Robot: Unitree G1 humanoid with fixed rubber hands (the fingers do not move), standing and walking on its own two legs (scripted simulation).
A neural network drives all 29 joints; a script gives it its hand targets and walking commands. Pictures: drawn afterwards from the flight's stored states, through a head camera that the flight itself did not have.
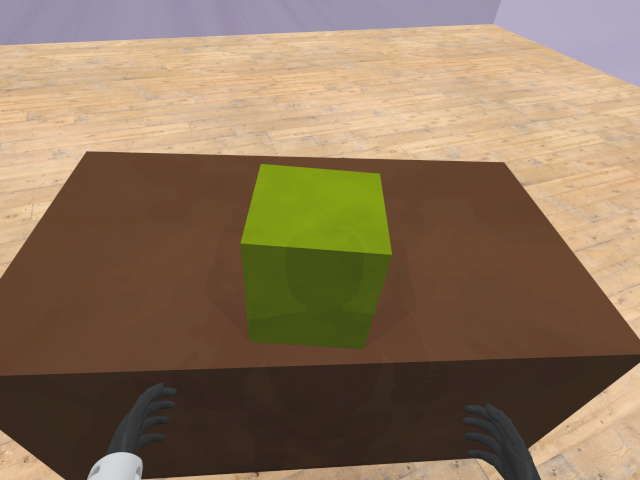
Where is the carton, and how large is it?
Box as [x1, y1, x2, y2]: [240, 164, 391, 348]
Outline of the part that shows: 261,164 240,243 249,341 363,348 391,256 379,174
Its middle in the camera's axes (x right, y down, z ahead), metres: -0.01 +0.03 +0.69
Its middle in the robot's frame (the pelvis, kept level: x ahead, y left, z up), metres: +0.49 +0.02 -0.03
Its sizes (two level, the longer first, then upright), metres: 0.210 0.200 0.250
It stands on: a pedestal, 0.59 m high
